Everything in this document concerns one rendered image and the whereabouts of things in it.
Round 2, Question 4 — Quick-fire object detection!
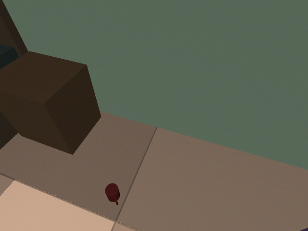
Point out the mug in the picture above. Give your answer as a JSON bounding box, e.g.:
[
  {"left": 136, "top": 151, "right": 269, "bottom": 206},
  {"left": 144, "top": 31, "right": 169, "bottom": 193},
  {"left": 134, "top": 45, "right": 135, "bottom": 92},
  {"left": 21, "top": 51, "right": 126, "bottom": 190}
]
[{"left": 105, "top": 183, "right": 120, "bottom": 205}]

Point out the bed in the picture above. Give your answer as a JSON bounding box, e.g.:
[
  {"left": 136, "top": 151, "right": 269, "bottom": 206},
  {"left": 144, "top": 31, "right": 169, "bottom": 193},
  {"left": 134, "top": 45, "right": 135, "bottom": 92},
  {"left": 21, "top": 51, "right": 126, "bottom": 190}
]
[{"left": 0, "top": 0, "right": 28, "bottom": 149}]

